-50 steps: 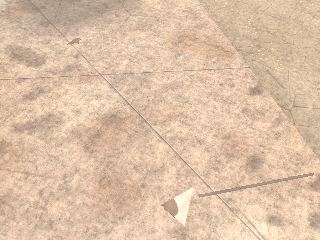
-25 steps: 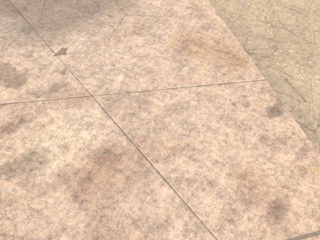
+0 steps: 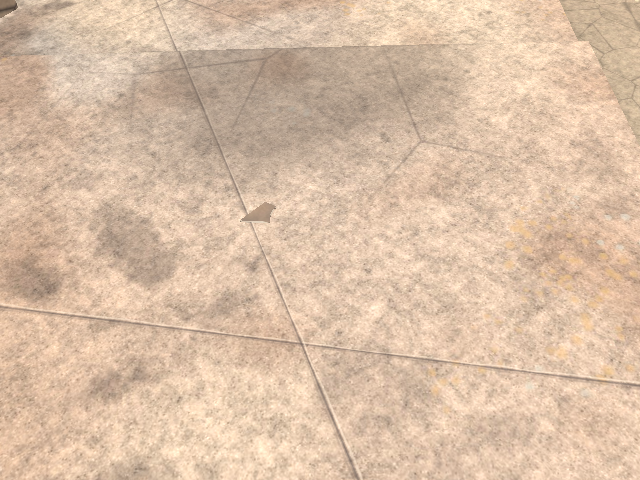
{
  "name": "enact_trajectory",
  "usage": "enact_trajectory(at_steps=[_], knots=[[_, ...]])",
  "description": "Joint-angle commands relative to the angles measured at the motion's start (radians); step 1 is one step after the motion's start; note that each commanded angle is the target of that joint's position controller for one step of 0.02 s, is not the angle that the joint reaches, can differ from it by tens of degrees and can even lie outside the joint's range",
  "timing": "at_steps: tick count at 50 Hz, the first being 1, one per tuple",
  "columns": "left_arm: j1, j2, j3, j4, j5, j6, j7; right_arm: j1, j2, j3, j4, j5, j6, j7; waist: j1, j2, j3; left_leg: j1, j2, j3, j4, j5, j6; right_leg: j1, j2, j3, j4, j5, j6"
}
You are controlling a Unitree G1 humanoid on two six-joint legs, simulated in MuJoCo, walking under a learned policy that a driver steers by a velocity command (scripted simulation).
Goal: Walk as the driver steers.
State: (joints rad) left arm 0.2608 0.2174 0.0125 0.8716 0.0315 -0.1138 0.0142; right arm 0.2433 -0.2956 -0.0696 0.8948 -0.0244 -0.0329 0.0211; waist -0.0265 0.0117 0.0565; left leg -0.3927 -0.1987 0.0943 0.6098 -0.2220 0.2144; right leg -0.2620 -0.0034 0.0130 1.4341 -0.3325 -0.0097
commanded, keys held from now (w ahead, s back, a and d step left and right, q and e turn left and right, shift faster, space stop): w+q+shift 0.20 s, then q+shift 0.34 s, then e+shift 0.46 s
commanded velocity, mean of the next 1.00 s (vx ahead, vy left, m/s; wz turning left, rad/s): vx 0.43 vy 0.00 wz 0.44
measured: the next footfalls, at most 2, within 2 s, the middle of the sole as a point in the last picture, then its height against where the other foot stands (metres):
right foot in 0.32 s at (409, 436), level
left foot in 0.72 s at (266, 425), level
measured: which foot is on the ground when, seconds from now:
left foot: down 0.00-0.32, up 0.34-0.70, down 0.72-1.00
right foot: up 0.00-0.30, down 0.32-0.72, up 0.74-1.00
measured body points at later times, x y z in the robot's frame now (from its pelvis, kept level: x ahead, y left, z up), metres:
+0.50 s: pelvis +0.42 -0.05 +0.02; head +0.47 -0.03 +0.47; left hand +0.41 +0.25 -0.08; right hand +0.67 -0.27 -0.08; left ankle +0.36 +0.03 -0.61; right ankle +0.51 -0.15 -0.71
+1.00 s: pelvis +0.53 +0.00 +0.02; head +0.55 +0.01 +0.47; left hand +0.50 +0.28 -0.10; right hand +0.78 -0.16 -0.08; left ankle +0.55 +0.13 -0.71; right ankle +0.55 -0.10 -0.67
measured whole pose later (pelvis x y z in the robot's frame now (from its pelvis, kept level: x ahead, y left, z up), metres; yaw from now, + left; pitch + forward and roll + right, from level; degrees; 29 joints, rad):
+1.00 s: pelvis +0.53 +0.00 +0.02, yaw +21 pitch +0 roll +1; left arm 0.28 0.27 0.06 0.73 0.01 0.08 -0.02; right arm 0.12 -0.22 -0.02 0.69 -0.03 0.02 -0.04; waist 0.03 -0.01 0.06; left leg -0.34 0.08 0.19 0.50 -0.15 0.03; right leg -0.40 -0.04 -0.07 0.91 -0.45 0.01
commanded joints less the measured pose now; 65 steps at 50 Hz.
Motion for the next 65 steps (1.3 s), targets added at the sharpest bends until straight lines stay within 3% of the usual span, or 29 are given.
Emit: enact_trajectory(at_steps=[1,4,10,13,14,15,16,17,18,20,24,27,29,32,35,36,37,38,39,42,47,52,53,54,55,56,58,60,65], knots=[[-0.063,0.124,0.012,-0.155,0.035,-0.016,-0.011,0.115,-0.116,-0.034,-0.021,0.003,-0.019,-0.025,0.038,-0.152,-0.021,0.339,0.343,-0.649,-0.396,0.008,0.171,-0.483,-0.082,0.089,-0.043,-0.013,0.016],[-0.132,0.103,-0.003,-0.210,0.052,0.037,-0.024,0.102,-0.125,-0.026,-0.036,0.024,-0.057,-0.023,0.072,-0.108,0.042,0.069,0.241,-0.509,-0.446,0.089,0.145,-0.372,-0.124,0.029,-0.282,-0.006,0.069],[-0.367,0.096,-0.023,-0.326,0.000,0.034,-0.036,0.205,-0.171,-0.053,-0.045,0.034,-0.062,-0.004,-0.059,0.026,0.011,0.131,0.188,-0.455,-0.426,0.477,0.033,-0.183,-0.034,-0.039,-0.793,0.445,0.047],[-0.280,0.154,-0.004,-0.316,0.010,0.019,-0.010,0.226,-0.193,-0.063,-0.043,0.030,-0.048,-0.018,-0.034,0.038,-0.070,0.284,0.162,-0.458,-0.165,0.848,-0.067,-0.018,0.059,-0.030,-0.951,0.399,0.017],[-0.163,0.196,0.013,-0.293,0.006,0.008,0.003,0.193,-0.220,-0.070,-0.054,0.030,-0.049,-0.022,0.037,0.063,-0.137,0.274,0.151,-0.471,0.012,0.860,-0.105,0.125,0.052,0.001,-0.983,0.431,0.010],[0.022,0.244,0.032,-0.245,0.011,-0.005,0.014,0.123,-0.214,-0.070,-0.081,0.041,-0.052,-0.022,0.144,0.060,-0.219,0.186,0.112,-0.456,0.238,0.741,-0.138,0.330,-0.021,0.041,-1.006,0.522,-0.003],[0.182,0.303,0.047,-0.210,0.037,-0.011,0.021,0.122,-0.079,-0.039,-0.124,0.051,-0.052,-0.028,0.165,-0.083,-0.353,-0.001,0.046,-0.352,0.557,-0.022,-0.155,0.596,-0.281,0.192,-0.895,0.840,-0.034],[0.202,0.343,0.059,-0.227,0.051,0.001,0.000,0.289,-0.037,-0.019,-0.176,0.104,-0.039,-0.056,0.078,-0.312,-0.604,-0.218,-0.001,-0.250,0.889,-0.510,-0.187,0.859,-0.648,0.557,-0.799,1.270,-0.183],[0.120,0.291,0.071,-0.248,0.025,0.020,-0.001,0.250,-0.135,-0.028,-0.159,0.058,-0.017,-0.069,0.094,-0.211,-0.649,-0.265,0.102,-0.215,0.951,-0.347,-0.180,0.761,-0.578,0.573,-0.858,1.053,-0.224],[0.014,0.111,0.018,-0.240,0.019,0.032,0.007,0.078,-0.145,-0.039,-0.176,0.013,0.008,-0.042,0.085,-0.104,-0.326,-0.330,0.174,-0.167,0.798,-0.210,-0.201,0.472,-0.395,0.269,-0.953,0.811,-0.144],[0.012,0.150,0.034,-0.187,-0.011,0.030,0.007,0.025,-0.045,-0.019,-0.242,-0.006,0.073,0.012,0.013,-0.145,-0.117,-0.273,0.227,-0.139,0.654,-0.183,-0.219,0.146,-0.359,0.070,-1.091,0.787,-0.137],[-0.082,0.171,0.045,-0.195,-0.018,0.022,0.003,-0.020,-0.037,-0.008,-0.302,-0.011,0.083,0.030,-0.042,-0.157,-0.102,-0.178,0.256,-0.108,0.423,0.026,-0.198,0.033,-0.341,-0.079,-1.132,0.740,-0.115],[-0.088,0.174,0.048,-0.185,-0.016,0.018,-0.005,-0.028,-0.021,0.006,-0.301,-0.008,0.075,0.043,-0.044,-0.167,-0.104,0.009,0.218,-0.079,0.212,0.168,-0.176,-0.066,-0.259,-0.175,-1.112,0.704,-0.084],[-0.018,0.210,0.061,-0.164,-0.030,0.029,-0.018,-0.068,-0.036,0.009,-0.298,-0.011,0.060,0.045,-0.008,-0.154,-0.090,0.086,0.176,-0.071,0.067,0.153,-0.162,-0.020,-0.271,-0.151,-1.080,0.697,-0.078],[0.065,0.195,0.052,-0.129,-0.032,0.059,-0.025,0.020,-0.045,0.013,-0.239,-0.041,0.014,0.022,-0.034,-0.042,-0.122,0.298,0.179,-0.090,-0.173,0.307,-0.135,0.007,-0.196,-0.155,-0.874,0.581,-0.042],[0.153,0.139,0.034,-0.135,-0.026,0.066,-0.029,0.054,-0.097,0.015,-0.248,-0.061,-0.007,0.007,-0.030,0.116,-0.216,0.469,0.421,-0.254,-0.137,0.890,-0.105,-0.069,-0.128,-0.175,-0.713,0.186,0.003],[0.284,0.069,0.017,-0.126,-0.048,0.095,-0.024,0.035,-0.109,0.027,-0.281,-0.040,-0.008,-0.008,0.022,0.223,-0.366,0.530,0.684,-0.463,-0.080,1.309,0.033,-0.088,-0.033,-0.071,-0.510,-0.391,0.023],[0.270,0.138,0.037,-0.109,-0.054,0.130,-0.010,0.021,-0.138,0.008,-0.271,0.011,0.010,-0.028,-0.013,0.173,-0.406,0.507,0.651,-0.389,-0.073,1.186,0.098,-0.118,-0.007,0.000,-0.378,-0.404,0.023],[0.198,0.173,0.046,-0.137,-0.046,0.141,-0.010,-0.013,-0.155,0.000,-0.272,0.028,0.030,-0.044,-0.015,0.192,-0.346,0.428,0.623,-0.358,-0.158,0.888,0.104,-0.183,-0.012,-0.016,-0.299,-0.350,0.021],[0.132,0.188,0.071,-0.134,-0.015,0.163,-0.010,-0.132,-0.082,0.023,-0.272,0.015,0.048,-0.071,0.052,0.145,-0.127,0.180,0.500,-0.191,-0.273,0.538,0.011,-0.172,-0.030,-0.028,-0.285,-0.194,0.038],[0.098,0.098,0.063,-0.176,-0.023,0.192,-0.029,-0.156,-0.042,0.020,-0.272,-0.008,0.033,-0.071,0.062,0.139,-0.141,0.130,0.495,-0.073,-0.283,0.249,-0.017,-0.100,-0.048,-0.062,-0.468,-0.115,0.026],[0.093,0.116,0.074,-0.219,-0.026,0.194,-0.060,-0.146,-0.092,-0.011,-0.267,-0.006,0.042,-0.059,0.076,0.133,-0.162,0.077,0.540,-0.015,-0.190,0.069,-0.093,0.067,-0.026,-0.125,-0.750,-0.028,-0.028],[0.131,0.136,0.082,-0.204,-0.020,0.187,-0.061,-0.128,-0.089,-0.017,-0.259,-0.002,0.049,-0.055,0.092,0.052,-0.137,0.003,0.500,0.034,-0.079,-0.058,-0.156,0.133,-0.014,-0.077,-0.868,0.013,-0.052],[0.139,0.208,0.097,-0.209,-0.002,0.175,-0.050,-0.076,-0.053,-0.014,-0.250,0.002,0.066,-0.045,0.091,-0.207,-0.048,-0.143,0.385,0.121,0.170,-0.256,-0.240,0.118,-0.159,0.201,-1.103,0.036,-0.094],[0.117,0.363,0.128,-0.254,-0.002,0.169,-0.037,-0.132,-0.023,0.000,-0.326,0.004,0.080,-0.050,0.081,-0.364,0.025,-0.364,0.203,0.030,0.342,-0.459,-0.299,0.041,-0.379,0.623,-1.194,0.271,-0.215],[0.137,0.366,0.142,-0.246,0.004,0.175,-0.022,-0.196,-0.029,0.005,-0.344,-0.008,0.084,-0.055,0.109,-0.260,0.018,-0.340,0.216,-0.105,0.476,-0.421,-0.281,0.003,-0.371,0.589,-1.225,0.230,-0.272],[0.009,0.282,0.117,-0.265,-0.010,0.182,-0.009,-0.162,-0.060,-0.005,-0.314,0.008,0.068,-0.049,0.032,-0.166,0.031,-0.305,0.240,-0.149,0.479,-0.188,-0.262,-0.022,-0.223,0.389,-1.171,0.130,-0.213],[-0.056,0.241,0.107,-0.291,-0.024,0.178,-0.012,-0.104,-0.081,-0.013,-0.275,-0.018,0.057,-0.041,0.018,-0.154,-0.056,-0.264,0.218,-0.134,0.515,-0.103,-0.260,0.047,-0.150,0.313,-1.107,0.340,-0.187],[0.042,0.260,0.121,-0.275,-0.031,0.170,-0.015,-0.132,-0.058,0.004,-0.289,-0.003,0.063,-0.034,0.067,-0.109,-0.110,-0.299,0.192,-0.161,0.392,-0.105,-0.273,0.201,-0.136,0.389,-1.058,0.415,-0.192]])
Velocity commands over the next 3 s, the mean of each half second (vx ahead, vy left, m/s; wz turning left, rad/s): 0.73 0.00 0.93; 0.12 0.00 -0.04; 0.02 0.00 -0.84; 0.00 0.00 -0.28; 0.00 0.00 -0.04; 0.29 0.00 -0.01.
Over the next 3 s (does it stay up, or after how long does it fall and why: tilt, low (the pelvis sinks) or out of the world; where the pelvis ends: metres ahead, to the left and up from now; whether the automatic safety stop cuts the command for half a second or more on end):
stays up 0.64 0.02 0.02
